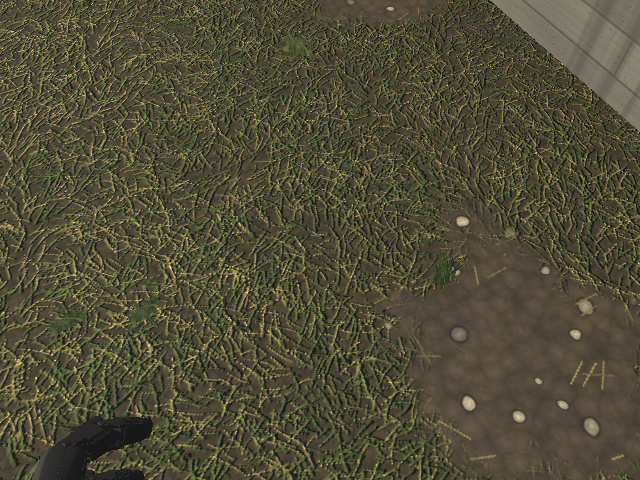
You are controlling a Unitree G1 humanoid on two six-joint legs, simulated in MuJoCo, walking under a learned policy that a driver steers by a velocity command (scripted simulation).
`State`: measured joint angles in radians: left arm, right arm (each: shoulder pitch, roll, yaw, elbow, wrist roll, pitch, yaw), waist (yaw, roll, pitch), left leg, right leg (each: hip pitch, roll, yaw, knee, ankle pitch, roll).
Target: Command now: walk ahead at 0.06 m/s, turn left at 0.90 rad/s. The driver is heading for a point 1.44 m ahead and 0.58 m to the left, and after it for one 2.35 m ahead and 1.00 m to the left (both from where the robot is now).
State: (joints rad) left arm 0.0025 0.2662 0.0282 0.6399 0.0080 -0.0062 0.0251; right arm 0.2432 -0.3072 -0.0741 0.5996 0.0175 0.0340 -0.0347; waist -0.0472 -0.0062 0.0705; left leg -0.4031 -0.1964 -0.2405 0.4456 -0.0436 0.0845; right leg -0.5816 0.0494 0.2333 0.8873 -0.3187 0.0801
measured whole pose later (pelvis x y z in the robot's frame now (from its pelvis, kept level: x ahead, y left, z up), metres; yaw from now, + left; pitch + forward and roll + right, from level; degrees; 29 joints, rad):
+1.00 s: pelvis +0.05 -0.03 +0.00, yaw +36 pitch +1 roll +1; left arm 0.23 0.30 0.06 0.77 -0.02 0.06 0.00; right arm 0.08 -0.22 -0.02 0.66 -0.03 0.02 -0.02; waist 0.04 -0.04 0.02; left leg -0.24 -0.01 0.08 0.49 -0.27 0.04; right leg -0.41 -0.07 -0.02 0.88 -0.42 0.07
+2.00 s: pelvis +0.31 +0.06 +0.00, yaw +9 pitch +3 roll +0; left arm 0.20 0.28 0.02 0.60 -0.02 -0.08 -0.03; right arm 0.54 -0.23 -0.02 0.85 0.00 -0.10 0.01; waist -0.07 -0.06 -0.03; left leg 0.03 -0.05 -0.01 0.28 -0.36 0.04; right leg -0.80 -0.09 0.02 1.05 -0.08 -0.02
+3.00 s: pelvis +1.08 +0.43 +0.00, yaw +44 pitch -1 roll +0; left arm 0.05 0.28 0.02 0.67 -0.02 -0.10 -0.04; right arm 0.42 -0.22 -0.01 0.78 0.00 -0.11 -0.01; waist -0.08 -0.04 0.06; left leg 0.13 -0.13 -0.03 0.23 -0.34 0.14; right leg -0.77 -0.10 0.01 0.67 0.23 -0.02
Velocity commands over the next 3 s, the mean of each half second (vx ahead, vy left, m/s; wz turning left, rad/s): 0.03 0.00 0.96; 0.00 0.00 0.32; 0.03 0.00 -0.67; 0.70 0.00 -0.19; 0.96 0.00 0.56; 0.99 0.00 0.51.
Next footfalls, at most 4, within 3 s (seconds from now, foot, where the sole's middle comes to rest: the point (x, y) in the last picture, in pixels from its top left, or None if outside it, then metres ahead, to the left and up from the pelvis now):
0.18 right None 0.16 -0.16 -0.77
0.66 left None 0.02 0.08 -0.77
1.16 right None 0.13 -0.13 -0.77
1.74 left None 0.20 0.14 -0.77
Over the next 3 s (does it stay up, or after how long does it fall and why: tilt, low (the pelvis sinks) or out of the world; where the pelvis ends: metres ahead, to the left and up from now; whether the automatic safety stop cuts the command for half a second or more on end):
stays up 1.08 0.43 0.00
